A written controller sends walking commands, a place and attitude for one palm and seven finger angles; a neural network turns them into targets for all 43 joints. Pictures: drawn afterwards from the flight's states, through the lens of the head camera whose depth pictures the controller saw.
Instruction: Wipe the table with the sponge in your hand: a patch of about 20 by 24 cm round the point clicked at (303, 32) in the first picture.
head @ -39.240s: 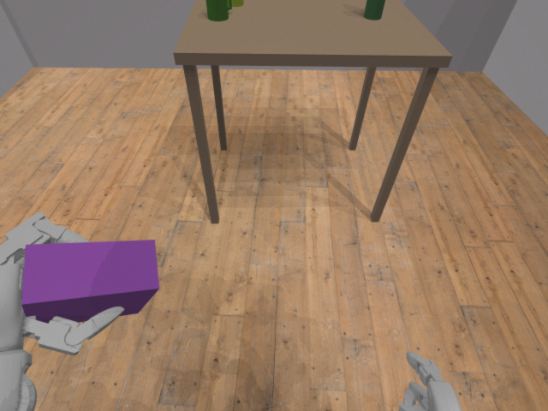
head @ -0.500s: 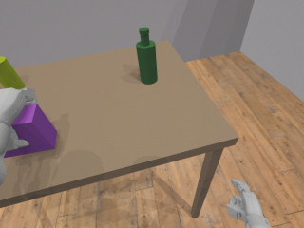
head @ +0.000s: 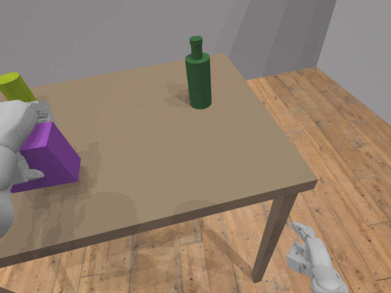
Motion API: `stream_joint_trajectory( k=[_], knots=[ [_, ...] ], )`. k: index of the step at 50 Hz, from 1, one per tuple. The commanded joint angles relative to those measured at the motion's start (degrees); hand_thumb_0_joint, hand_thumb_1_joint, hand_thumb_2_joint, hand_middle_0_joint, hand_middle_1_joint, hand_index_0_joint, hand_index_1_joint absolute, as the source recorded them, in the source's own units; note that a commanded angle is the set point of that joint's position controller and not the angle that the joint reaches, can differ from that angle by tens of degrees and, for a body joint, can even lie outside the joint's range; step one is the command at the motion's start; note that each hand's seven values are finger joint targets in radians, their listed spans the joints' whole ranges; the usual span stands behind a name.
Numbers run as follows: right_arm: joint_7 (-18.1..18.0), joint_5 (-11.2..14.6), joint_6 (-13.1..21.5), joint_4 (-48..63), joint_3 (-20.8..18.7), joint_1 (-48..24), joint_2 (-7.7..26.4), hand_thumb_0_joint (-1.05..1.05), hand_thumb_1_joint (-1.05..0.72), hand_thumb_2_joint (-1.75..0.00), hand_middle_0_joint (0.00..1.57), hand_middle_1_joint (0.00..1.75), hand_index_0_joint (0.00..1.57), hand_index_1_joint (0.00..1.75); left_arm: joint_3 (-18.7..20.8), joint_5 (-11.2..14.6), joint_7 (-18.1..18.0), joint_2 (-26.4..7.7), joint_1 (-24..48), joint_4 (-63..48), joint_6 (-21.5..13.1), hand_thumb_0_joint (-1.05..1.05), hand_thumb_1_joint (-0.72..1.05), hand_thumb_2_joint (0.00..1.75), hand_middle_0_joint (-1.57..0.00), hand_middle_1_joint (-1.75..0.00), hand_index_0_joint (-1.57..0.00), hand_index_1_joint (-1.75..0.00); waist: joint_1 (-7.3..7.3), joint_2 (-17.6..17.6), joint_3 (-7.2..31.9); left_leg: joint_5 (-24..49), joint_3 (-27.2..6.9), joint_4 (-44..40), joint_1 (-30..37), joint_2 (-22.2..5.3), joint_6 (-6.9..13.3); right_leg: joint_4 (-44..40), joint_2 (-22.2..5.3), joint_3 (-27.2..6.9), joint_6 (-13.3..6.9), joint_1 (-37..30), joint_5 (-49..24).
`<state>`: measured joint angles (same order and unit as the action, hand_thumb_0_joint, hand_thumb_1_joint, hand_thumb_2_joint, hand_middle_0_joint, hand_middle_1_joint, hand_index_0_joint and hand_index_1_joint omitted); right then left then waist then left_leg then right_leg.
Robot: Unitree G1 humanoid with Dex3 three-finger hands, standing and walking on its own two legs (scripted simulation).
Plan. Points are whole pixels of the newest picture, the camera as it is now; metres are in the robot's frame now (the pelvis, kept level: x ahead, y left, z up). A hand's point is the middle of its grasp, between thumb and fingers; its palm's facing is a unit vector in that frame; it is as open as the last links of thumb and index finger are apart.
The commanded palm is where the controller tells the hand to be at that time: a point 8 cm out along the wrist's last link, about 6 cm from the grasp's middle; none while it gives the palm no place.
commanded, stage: bring the sponge back beside the body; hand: left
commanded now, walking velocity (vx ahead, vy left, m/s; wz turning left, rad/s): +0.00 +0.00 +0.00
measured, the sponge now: (37, 164) +0.24 +0.35 +0.17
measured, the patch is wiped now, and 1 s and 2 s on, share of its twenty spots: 1.00 1.00 1.00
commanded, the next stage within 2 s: step back with the hand held close in 1.64 s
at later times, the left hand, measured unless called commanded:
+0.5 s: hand (36, 154) +0.23 +0.32 +0.21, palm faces +0.14 -0.01 -0.99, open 9.7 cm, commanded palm +0.18 +0.32 +0.29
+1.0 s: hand (52, 169) +0.21 +0.28 +0.20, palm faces +0.16 -0.05 -0.99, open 9.7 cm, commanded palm +0.16 +0.28 +0.28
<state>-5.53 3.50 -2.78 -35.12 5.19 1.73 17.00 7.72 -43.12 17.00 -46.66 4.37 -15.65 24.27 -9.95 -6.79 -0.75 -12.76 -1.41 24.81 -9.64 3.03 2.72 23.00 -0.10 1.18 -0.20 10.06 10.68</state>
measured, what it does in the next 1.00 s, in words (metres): stands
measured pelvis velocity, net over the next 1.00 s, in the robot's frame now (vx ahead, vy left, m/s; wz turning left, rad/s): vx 0.00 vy -0.02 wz -0.02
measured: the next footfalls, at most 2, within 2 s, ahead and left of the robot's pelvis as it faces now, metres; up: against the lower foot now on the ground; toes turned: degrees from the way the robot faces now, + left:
none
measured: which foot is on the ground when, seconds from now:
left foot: down 0.00-1.00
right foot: down 0.00-1.00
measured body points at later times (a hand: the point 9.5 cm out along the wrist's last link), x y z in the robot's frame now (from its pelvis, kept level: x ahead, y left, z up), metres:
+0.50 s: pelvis +0.00 +0.00 +0.00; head +0.00 -0.04 +0.45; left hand +0.22 +0.31 +0.26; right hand +0.26 -0.18 -0.07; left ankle +0.01 +0.09 -0.74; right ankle +0.02 -0.12 -0.74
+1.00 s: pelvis +0.00 -0.02 +0.00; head -0.02 -0.06 +0.45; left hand +0.20 +0.27 +0.26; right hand +0.26 -0.20 -0.07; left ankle +0.01 +0.09 -0.74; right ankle +0.02 -0.12 -0.74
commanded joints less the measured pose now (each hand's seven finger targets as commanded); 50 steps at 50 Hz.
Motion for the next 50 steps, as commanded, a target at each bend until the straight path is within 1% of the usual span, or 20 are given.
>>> stream_joint_trajectory(
  k=[1,3,5,8,12,13,15,18,21,23,27,28,29,32,33,37,38,47,48,50],
  knots=[
    [-0.79,-0.15,2.83,10.65,-2.07,-10.23,5.74,0.0,-0.9,-0.9,0.2,0.3,0.2,0.3,12.11,-1.99,-1.95,-19.63,17.38,-8.87,-1.53,0.0,0.1,1.3,-1.2,-1.6,-1.2,-1.6,0.21,1.21,13.26,12.29,-3.23,-4.35,2.02,-1.4,-1.4,-2.45,0.63,-1.47,-3.52,-5.66,-4.17],
    [-0.69,0.21,3.63,11.7,-1.57,-12.97,4.83,0.0,-0.9,-0.9,0.2,0.3,0.2,0.3,12.84,-2.8,-2.46,-20.07,18.2,-11.53,-1.85,0.0,0.1,1.3,-1.2,-1.6,-1.2,-1.6,0.12,-1.56,14.81,13.13,-4.09,-4.08,3.03,-1.39,-1.45,-2.32,1.52,-4.96,-4.64,-6.31,-4.36],
    [-0.7,-0.43,3.22,10.88,-1.97,-9.93,4.94,0.0,-0.9,-0.9,0.2,0.3,0.2,0.3,12.95,-1.86,-3.2,-19.71,17.2,-10.51,-2.64,0.0,0.1,1.3,-1.2,-1.6,-1.2,-1.6,-0.33,-1.4,14.27,14.47,-3.1,-3.82,3.0,-1.52,-1.74,-2.01,0.58,-1.88,-4.16,-6.32,-5.17],
    [-0.25,0.2,3.66,11.48,-1.73,-12.8,4.43,0.0,-0.9,-0.9,0.2,0.3,0.2,0.3,13.69,-1.41,-3.9,-18.73,15.05,-12.69,-2.34,0.0,0.1,1.3,-1.2,-1.6,-1.2,-1.6,-0.35,-2.7,14.02,13.67,-4.04,-3.96,3.1,-1.72,-1.92,-2.58,1.59,-5.1,-4.8,-6.24,-4.53],
    [0.18,-0.55,2.96,10.68,-2.33,-10.88,5.09,0.0,-0.9,-0.9,0.2,0.3,0.2,0.3,13.98,0.05,-4.84,-17.32,10.41,-13.6,-1.04,0.0,0.1,1.3,-1.2,-1.6,-1.2,-1.6,-1.1,-0.34,14.51,16.31,-2.71,-3.13,2.47,-1.75,-2.23,-1.77,0.66,-2.23,-3.93,-7.25,-8.4],
    [0.46,0.32,3.3,11.49,-1.81,-13.93,4.46,0.0,-0.9,-0.9,0.2,0.3,0.2,0.3,13.1,-0.58,-4.78,-16.25,10.19,-14.71,0.27,0.0,0.1,1.3,-1.2,-1.6,-1.2,-1.6,-0.52,-1.53,13.13,15.4,-3.65,-3.56,2.31,-1.74,-2.16,-2.25,1.69,-5.01,-4.47,-6.34,-6.78],
    [0.49,-0.26,2.69,10.62,-2.26,-11.41,5.16,0.0,-0.9,-0.9,0.2,0.3,0.2,0.3,12.55,-0.2,-5.09,-15.84,9.95,-14.43,1.15,0.0,0.1,1.3,-1.2,-1.6,-1.2,-1.6,-0.66,0.45,12.97,15.08,-2.83,-3.86,1.32,-2.02,-2.36,-1.77,0.92,-1.98,-3.76,-6.69,-6.89],
    [0.41,0.59,3.2,11.99,-1.4,-15.38,4.28,0.0,-0.9,-0.9,0.2,0.3,0.2,0.3,10.38,-1.05,-4.88,-14.29,11.96,-17.52,2.38,0.0,0.1,1.3,-1.2,-1.6,-1.2,-1.6,-0.12,-1.41,12.72,12.93,-3.82,-4.65,1.91,-1.93,-1.96,-2.24,1.94,-4.55,-4.19,-5.72,-4.3],
    [-0.08,-0.11,2.98,10.52,-1.91,-12.15,5.21,0.0,-0.9,-0.9,0.2,0.3,0.2,0.3,9.21,-1.54,-4.98,-14.21,12.68,-14.49,2.36,0.0,0.1,1.3,-1.2,-1.6,-1.2,-1.6,0.12,0.94,11.68,11.75,-3.14,-4.96,1.45,-1.95,-1.93,-2.38,1.27,-1.76,-3.59,-5.23,-3.66],
    [-0.09,0.38,3.62,11.88,-1.34,-15.58,4.13,0.0,-0.9,-0.9,0.2,0.3,0.2,0.3,9.39,-2.83,-5.01,-14.45,13.75,-18.06,2.81,0.0,0.1,1.3,-1.2,-1.6,-1.2,-1.6,-0.16,-0.89,13.16,10.95,-3.95,-5.12,1.94,-1.83,-1.66,-2.05,2.04,-5.18,-4.53,-6.12,-2.77],
    [0.01,-0.44,3.0,10.73,-1.86,-12.88,4.77,0.0,-0.9,-0.9,0.2,0.3,0.2,0.3,9.67,-2.82,-5.18,-15.13,12.61,-17.61,2.47,0.0,0.1,1.3,-1.2,-1.6,-1.2,-1.6,-0.68,-0.14,14.07,12.35,-2.87,-4.52,2.16,-1.56,-1.72,-1.69,1.25,-2.77,-3.97,-6.61,-4.32],
    [0.23,0.15,3.67,12.14,-1.41,-15.93,3.94,0.0,-0.9,-0.9,0.2,0.3,0.2,0.3,10.3,-3.3,-5.45,-15.13,12.47,-20.98,2.9,0.0,0.1,1.3,-1.2,-1.6,-1.2,-1.6,-0.77,-2.16,15.71,12.63,-3.89,-4.47,2.62,-1.5,-1.64,-1.25,2.21,-6.1,-4.9,-7.78,-4.33],
    [0.32,-0.78,3.33,11.0,-1.79,-13.04,4.62,0.0,-0.9,-0.9,0.2,0.3,0.2,0.3,11.16,-2.73,-5.94,-16.07,11.96,-20.69,2.84,0.0,0.1,1.3,-1.2,-1.6,-1.2,-1.6,-1.43,-1.95,16.39,13.9,-2.9,-3.99,1.99,-1.48,-1.7,-0.6,1.1,-3.4,-4.4,-8.45,-5.61],
    [0.84,-0.5,2.78,10.83,-1.82,-13.24,4.35,0.0,-0.9,-0.9,0.2,0.3,0.2,0.3,10.57,-1.52,-5.78,-13.71,7.04,-19.85,3.17,0.0,0.1,1.3,-1.2,-1.6,-1.2,-1.6,-1.19,0.67,13.16,14.02,-2.45,-3.84,1.61,-1.61,-1.89,-1.46,1.36,-2.83,-3.79,-6.56,-6.35],
    [0.98,0.29,3.24,11.87,-1.45,-16.08,3.72,0.0,-0.9,-0.9,0.2,0.3,0.2,0.3,10.66,-1.87,-5.97,-13.1,7.27,-21.36,3.89,0.0,0.1,1.3,-1.2,-1.6,-1.2,-1.6,-0.87,-0.79,12.84,13.05,-3.35,-4.04,1.9,-1.66,-1.78,-1.71,2.4,-5.97,-4.48,-6.13,-4.7],
    [0.68,-0.38,2.45,10.74,-1.92,-12.97,4.63,0.0,-0.9,-0.9,0.2,0.3,0.2,0.3,10.79,-0.52,-6.69,-12.52,5.23,-17.74,3.91,0.0,0.1,1.3,-1.2,-1.6,-1.2,-1.6,-0.86,3.32,11.15,11.57,-1.94,-3.29,1.12,-1.76,-1.89,-2.22,1.32,-3.73,-3.57,-5.11,-4.36],
    [0.78,0.29,2.99,11.78,-1.57,-15.77,4.07,0.0,-0.9,-0.9,0.2,0.3,0.2,0.3,10.8,-1.04,-6.79,-12.36,5.28,-19.44,4.41,0.0,0.1,1.3,-1.2,-1.6,-1.2,-1.6,-0.49,1.79,11.36,10.9,-2.83,-3.61,1.37,-1.7,-1.86,-2.34,2.33,-6.79,-4.27,-5.0,-2.98],
    [0.55,-0.57,3.18,11.58,-1.91,-13.9,4.24,0.0,-0.9,-0.9,0.2,0.3,0.2,0.3,9.86,-0.68,-7.1,-11.85,2.94,-23.7,3.45,0.0,0.1,1.3,-1.2,-1.6,-1.2,-1.6,-0.9,1.83,12.7,11.93,-1.52,-2.1,1.59,-1.1,-1.48,-1.55,1.03,-4.65,-3.36,-5.63,-5.09],
    [0.62,0.16,3.9,12.91,-1.64,-16.54,3.55,0.0,-0.9,-0.9,0.2,0.3,0.2,0.3,9.7,-1.17,-7.4,-11.53,3.56,-26.96,3.78,0.0,0.1,1.3,-1.2,-1.6,-1.2,-1.6,-0.57,-0.45,13.33,11.06,-2.59,-2.36,1.91,-1.04,-1.44,-1.58,1.95,-7.91,-4.09,-5.8,-3.47],
    [0.32,-0.64,3.59,11.46,-1.89,-13.58,3.72,0.0,-0.9,-0.9,0.2,0.3,0.2,0.3,8.79,-1.06,-7.9,-10.74,3.68,-23.55,3.54,0.0,0.1,1.3,-1.2,-1.6,-1.2,-1.6,-0.49,0.71,10.91,10.19,-1.33,-2.15,1.39,-1.14,-1.57,-2.11,0.95,-5.05,-3.45,-4.18,-2.04]
  ],
)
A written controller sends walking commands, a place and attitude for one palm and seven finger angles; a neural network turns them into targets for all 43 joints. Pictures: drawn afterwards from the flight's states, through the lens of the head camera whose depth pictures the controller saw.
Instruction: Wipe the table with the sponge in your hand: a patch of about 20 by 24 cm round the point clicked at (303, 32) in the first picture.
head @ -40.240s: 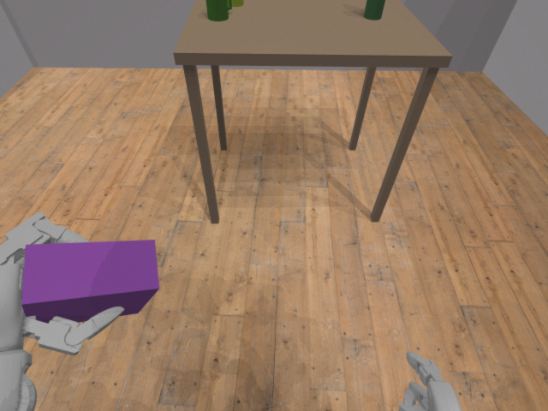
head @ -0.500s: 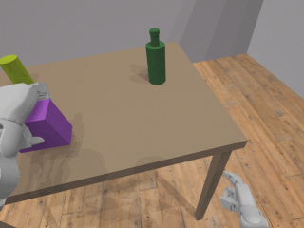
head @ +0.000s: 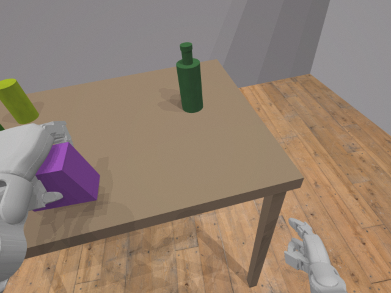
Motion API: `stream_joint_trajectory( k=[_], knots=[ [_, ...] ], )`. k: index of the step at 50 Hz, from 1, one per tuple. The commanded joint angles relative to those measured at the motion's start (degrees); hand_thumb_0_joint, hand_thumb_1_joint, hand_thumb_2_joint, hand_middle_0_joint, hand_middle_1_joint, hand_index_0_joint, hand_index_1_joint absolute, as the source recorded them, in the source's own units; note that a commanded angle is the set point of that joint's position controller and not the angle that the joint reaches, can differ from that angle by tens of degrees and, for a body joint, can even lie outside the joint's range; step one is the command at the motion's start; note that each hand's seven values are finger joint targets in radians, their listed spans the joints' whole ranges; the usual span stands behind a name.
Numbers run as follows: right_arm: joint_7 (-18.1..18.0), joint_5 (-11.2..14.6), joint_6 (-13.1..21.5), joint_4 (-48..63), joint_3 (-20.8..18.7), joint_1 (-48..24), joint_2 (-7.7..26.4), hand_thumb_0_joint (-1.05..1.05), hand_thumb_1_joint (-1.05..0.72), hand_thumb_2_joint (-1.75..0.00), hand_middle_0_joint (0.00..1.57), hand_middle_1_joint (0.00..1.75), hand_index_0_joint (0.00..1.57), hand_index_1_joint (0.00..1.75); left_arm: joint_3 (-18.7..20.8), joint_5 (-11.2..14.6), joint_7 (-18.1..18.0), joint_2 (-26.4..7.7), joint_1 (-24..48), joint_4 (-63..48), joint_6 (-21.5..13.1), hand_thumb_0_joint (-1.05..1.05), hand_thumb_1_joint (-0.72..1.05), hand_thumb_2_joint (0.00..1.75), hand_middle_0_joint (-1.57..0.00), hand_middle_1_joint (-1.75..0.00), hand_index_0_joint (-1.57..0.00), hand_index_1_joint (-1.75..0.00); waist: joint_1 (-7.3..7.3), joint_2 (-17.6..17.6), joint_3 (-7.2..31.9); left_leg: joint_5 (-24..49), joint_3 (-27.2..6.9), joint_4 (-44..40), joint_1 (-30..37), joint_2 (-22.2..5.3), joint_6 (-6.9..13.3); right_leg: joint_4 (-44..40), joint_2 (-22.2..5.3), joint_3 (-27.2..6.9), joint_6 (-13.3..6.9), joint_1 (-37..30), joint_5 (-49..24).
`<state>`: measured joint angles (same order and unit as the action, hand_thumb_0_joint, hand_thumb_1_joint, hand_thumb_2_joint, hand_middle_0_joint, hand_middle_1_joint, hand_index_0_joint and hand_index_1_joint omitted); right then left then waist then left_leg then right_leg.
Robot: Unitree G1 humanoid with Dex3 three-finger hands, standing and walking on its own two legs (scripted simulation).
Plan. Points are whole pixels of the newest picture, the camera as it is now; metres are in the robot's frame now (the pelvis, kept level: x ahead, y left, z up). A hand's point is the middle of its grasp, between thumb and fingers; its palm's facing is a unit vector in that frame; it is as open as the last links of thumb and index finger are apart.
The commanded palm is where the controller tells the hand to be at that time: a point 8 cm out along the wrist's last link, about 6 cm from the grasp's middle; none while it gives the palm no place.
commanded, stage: bring the sponge back beside the body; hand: left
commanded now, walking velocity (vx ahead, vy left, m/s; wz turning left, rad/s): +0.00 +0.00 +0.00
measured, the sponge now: (56, 184) +0.21 +0.31 +0.15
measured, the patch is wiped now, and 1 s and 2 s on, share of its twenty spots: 1.00 1.00 1.00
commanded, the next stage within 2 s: step back with the hand held close in 0.64 s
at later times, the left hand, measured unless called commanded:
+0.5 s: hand (59, 173) +0.20 +0.27 +0.21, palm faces +0.24 -0.09 -0.97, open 9.7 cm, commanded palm +0.15 +0.27 +0.28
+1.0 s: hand (90, 152) +0.23 +0.21 +0.24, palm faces +0.35 -0.84 -0.42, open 9.7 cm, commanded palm +0.16 +0.28 +0.27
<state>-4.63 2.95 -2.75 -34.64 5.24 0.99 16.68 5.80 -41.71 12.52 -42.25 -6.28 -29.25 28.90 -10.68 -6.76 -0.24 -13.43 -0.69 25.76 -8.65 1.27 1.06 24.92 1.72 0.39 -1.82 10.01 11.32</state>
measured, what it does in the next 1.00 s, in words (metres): stands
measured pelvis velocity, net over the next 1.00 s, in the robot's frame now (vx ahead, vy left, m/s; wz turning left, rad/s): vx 0.00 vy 0.00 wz -0.01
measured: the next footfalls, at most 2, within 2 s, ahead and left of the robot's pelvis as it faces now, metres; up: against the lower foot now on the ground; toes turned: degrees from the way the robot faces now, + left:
right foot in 1.76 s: -0.07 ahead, -0.11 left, +0.00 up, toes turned +0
left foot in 1.96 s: -0.10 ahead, +0.13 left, +0.00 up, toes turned -3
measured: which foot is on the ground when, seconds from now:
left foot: down 0.00-1.00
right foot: down 0.00-1.00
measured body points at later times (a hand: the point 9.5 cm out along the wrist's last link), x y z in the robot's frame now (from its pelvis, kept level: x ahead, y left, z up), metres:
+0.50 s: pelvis -0.01 -0.01 +0.00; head -0.03 -0.06 +0.44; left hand +0.18 +0.27 +0.26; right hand +0.26 -0.19 -0.06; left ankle +0.01 +0.11 -0.74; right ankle +0.03 -0.10 -0.74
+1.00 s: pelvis +0.00 +0.00 -0.01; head +0.01 +0.01 +0.44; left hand +0.20 +0.26 +0.26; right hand +0.18 -0.22 -0.08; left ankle +0.01 +0.11 -0.74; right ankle +0.03 -0.10 -0.74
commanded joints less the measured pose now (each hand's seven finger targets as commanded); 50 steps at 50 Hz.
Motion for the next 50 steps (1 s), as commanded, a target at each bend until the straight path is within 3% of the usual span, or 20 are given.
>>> stream_joint_trajectory(
  k=[1,3,11,13,16,18,23,31,33,37,38,39,40,41,42,43,44,47,48,50],
  knots=[
    [-0.6,-0.14,3.48,10.88,-1.98,-12.76,4.23,0.0,-0.9,-0.9,0.2,0.3,0.2,0.3,10.91,-2.37,-3.61,-15.1,14.14,-9.87,-1.4,0.0,0.1,1.3,-1.2,-1.6,-1.2,-1.6,0.18,1.52,9.63,9.78,-2.25,-3.52,0.26,0.48,0.06,-4.49,-0.73,-4.1,-1.72,-3.86,-1.59],
    [-0.55,0.56,4.12,11.86,-1.85,-15.6,3.67,0.0,-0.9,-0.9,0.2,0.3,0.2,0.3,11.33,-3.08,-4.29,-15.16,15.45,-12.12,-1.15,0.0,0.1,1.3,-1.2,-1.6,-1.2,-1.6,0.24,-0.41,9.86,8.65,-3.17,-3.6,0.59,0.5,0.03,-4.64,0.23,-7.96,-2.69,-3.69,0.1],
    [-0.18,0.04,3.32,11.32,-2.12,-13.68,3.86,0.0,-0.9,-0.9,0.2,0.3,0.2,0.3,9.91,-0.54,-5.66,-11.13,10.04,-9.91,-0.95,0.0,0.1,1.3,-1.2,-1.6,-1.2,-1.6,-0.01,3.36,8.76,7.64,-1.56,-2.88,-0.3,0.42,-0.29,-4.99,-0.93,-5.85,-1.57,-3.81,0.09],
    [0.06,0.6,3.94,12.4,-1.91,-16.35,3.29,0.0,-0.9,-0.9,0.2,0.3,0.2,0.3,10.0,-0.69,-5.79,-10.3,9.19,-12.85,-0.56,0.0,0.1,1.3,-1.2,-1.6,-1.2,-1.6,0.4,2.53,9.17,7.6,-2.15,-2.71,-0.23,0.55,-0.29,-4.98,-0.12,-9.11,-2.14,-3.91,0.54],
    [-0.26,-0.18,3.28,11.62,-1.95,-13.97,3.77,0.0,-0.9,-0.9,0.2,0.3,0.2,0.3,10.05,-0.46,-6.27,-11.16,9.65,-11.6,-0.71,0.0,0.1,1.3,-1.2,-1.6,-1.2,-1.6,0.14,3.26,8.13,6.98,-1.25,-2.6,-0.84,0.51,-0.16,-5.11,-0.97,-6.31,-1.38,-3.34,1.03],
    [-0.22,0.35,4.02,12.27,-1.88,-16.37,3.34,0.0,-0.9,-0.9,0.2,0.3,0.2,0.3,10.79,-1.61,-6.74,-11.94,11.7,-14.19,-0.45,0.0,0.1,1.3,-1.2,-1.6,-1.2,-1.6,0.59,1.4,8.9,6.46,-2.0,-2.8,-0.19,0.59,-0.2,-5.19,0.04,-9.44,-2.23,-3.28,2.43],
    [-0.36,0.45,3.95,12.34,-2.04,-16.18,3.31,0.0,-0.9,-0.9,0.2,0.3,0.2,0.3,10.59,-2.29,-7.56,-12.51,14.06,-14.46,-0.31,0.0,0.1,1.3,-1.2,-1.6,-1.2,-1.6,0.61,0.26,9.63,6.5,-1.93,-2.88,0.72,0.72,-0.2,-5.24,0.2,-9.9,-2.49,-3.48,3.2],
    [-0.41,0.08,3.31,11.3,-2.27,-14.03,3.94,0.0,-0.9,-0.9,0.2,0.3,0.2,0.3,8.9,-0.81,-7.23,-10.26,11.51,-9.48,-0.22,0.0,0.1,1.3,-1.2,-1.6,-1.2,-1.6,0.42,3.59,7.17,4.98,-1.41,-3.49,-0.76,0.34,-0.28,-5.51,-0.67,-6.51,-1.47,-3.05,3.74],
    [-0.38,0.65,4.12,12.41,-1.92,-16.61,3.34,0.0,-0.9,-0.9,0.2,0.3,0.2,0.3,9.04,-1.14,-7.03,-9.96,11.78,-11.28,0.07,0.0,0.1,1.3,-1.2,-1.6,-1.2,-1.6,0.68,1.73,7.56,4.37,-1.85,-3.62,-0.47,0.49,-0.23,-5.7,-0.05,-9.03,-1.98,-2.75,4.85],
    [-0.35,-0.22,3.56,11.64,-2.38,-14.2,3.99,0.0,-0.9,-0.9,0.2,0.3,0.2,0.3,9.7,-1.32,-7.13,-11.15,11.35,-13.02,-0.4,0.0,0.1,1.3,-1.2,-1.6,-1.2,-1.6,-0.03,1.48,9.74,7.66,-1.32,-3.35,-0.14,0.54,-0.1,-4.17,-0.48,-6.31,-1.81,-4.67,-0.26],
    [-0.33,0.61,4.54,11.96,-1.7,-16.19,3.14,0.0,-0.9,-0.9,0.2,0.3,0.2,0.3,3.31,-2.22,-7.05,-4.11,13.57,-8.96,0.6,0.0,0.1,1.3,-1.2,-1.6,-1.2,-1.6,1.91,0.62,7.24,5.7,-1.49,-3.73,-0.32,0.48,-0.28,-4.91,0.16,-7.62,-2.25,-2.36,2.03],
    [0.76,1.02,3.9,21.63,-3.24,-1.14,2.07,0.0,-0.9,-0.9,0.2,0.3,0.2,0.3,19.44,42.92,-12.71,3.22,20.32,-21.69,-14.79,0.0,0.1,1.3,-1.2,-1.6,-1.2,-1.6,9.95,13.22,-0.01,-5.56,-2.7,3.15,-0.71,-0.73,1.73,-11.28,-1.83,-12.26,-0.9,11.42,3.91],
    [0.68,-0.76,3.43,15.12,-1.71,2.69,2.49,0.0,-0.9,-0.9,0.2,0.3,0.2,0.3,19.45,42.31,-14.97,-0.53,6.63,-8.49,-19.09,0.0,0.1,1.3,-1.2,-1.6,-1.2,-1.6,9.48,18.81,4.66,-7.2,-2.11,6.09,1.18,-0.37,1.83,-11.42,-4.62,-11.88,-1.71,12.61,8.4],
    [1.13,-1.0,2.61,14.7,-2.32,0.68,1.72,0.0,-0.9,-0.9,0.2,0.3,0.2,0.3,17.41,42.79,-15.73,2.56,4.36,-9.34,-20.89,0.0,0.1,1.3,-1.2,-1.6,-1.2,-1.6,9.53,19.28,3.17,-6.75,-1.9,8.07,1.03,0.61,1.41,-11.71,-5.49,-12.1,-2.39,15.32,10.3],
    [0.93,-0.68,1.59,14.13,-3.11,3.39,2.66,0.0,-0.9,-0.9,0.2,0.3,0.2,0.3,22.76,44.35,-17.32,-1.18,5.34,-15.45,-23.74,0.0,0.1,1.3,-1.2,-1.6,-1.2,-1.6,9.57,19.52,5.8,-5.83,-2.24,10.28,1.56,-0.99,1.19,-12.12,-9.42,-13.47,-2.63,15.19,10.45],
    [0.77,-1.0,1.73,13.49,-2.35,2.51,2.21,0.0,-0.9,-0.9,0.2,0.3,0.2,0.3,25.42,45.16,-18.73,-3.39,5.49,-19.58,-26.49,0.0,0.1,1.3,-1.2,-1.6,-1.2,-1.6,10.03,15.97,7.43,-4.79,-2.03,10.19,2.61,-1.38,1.15,-11.61,-10.36,-15.17,-2.95,15.95,9.87],
    [0.3,-1.4,1.48,12.93,-2.63,3.81,2.21,0.0,-0.9,-0.9,0.2,0.3,0.2,0.3,25.02,45.61,-19.62,-1.22,2.93,-21.58,-28.97,0.0,0.1,1.3,-1.2,-1.6,-1.2,-1.6,10.28,10.19,10.02,-1.01,-2.26,7.57,1.7,-2.95,1.18,-7.64,-11.28,-11.83,-2.92,12.13,4.52],
    [0.27,-1.55,1.19,14.1,-4.11,2.12,3.96,0.0,-0.9,-0.9,0.2,0.3,0.2,0.3,27.49,46.98,-21.84,0.88,-1.27,-26.16,-33.56,0.0,0.1,1.3,-1.2,-1.6,-1.2,-1.6,9.74,-6.08,11.3,5.99,-8.41,0.07,-7.45,-7.99,1.56,2.29,-7.09,-7.3,-1.27,3.02,-9.33],
    [0.41,-1.89,1.59,14.3,-4.13,1.79,3.95,0.0,-0.9,-0.9,0.2,0.3,0.2,0.3,29.96,47.03,-22.46,-0.51,-2.9,-27.13,-34.85,0.0,0.1,1.3,-1.2,-1.6,-1.2,-1.6,9.32,-8.89,11.42,7.99,-9.79,-1.85,-8.6,-8.67,1.77,4.73,-5.5,-6.16,-0.79,1.94,-10.12],
    [0.77,-1.84,1.3,13.34,-4.57,3.16,3.14,0.0,-0.9,-0.9,0.2,0.3,0.2,0.3,29.28,46.73,-22.65,2.07,-4.48,-24.66,-36.36,0.0,0.1,1.3,-1.2,-1.6,-1.2,-1.6,9.63,-5.96,11.63,18.67,-10.67,-1.03,-9.58,-10.16,1.8,7.13,-4.32,-3.95,0.18,0.67,-10.07]
  ],
)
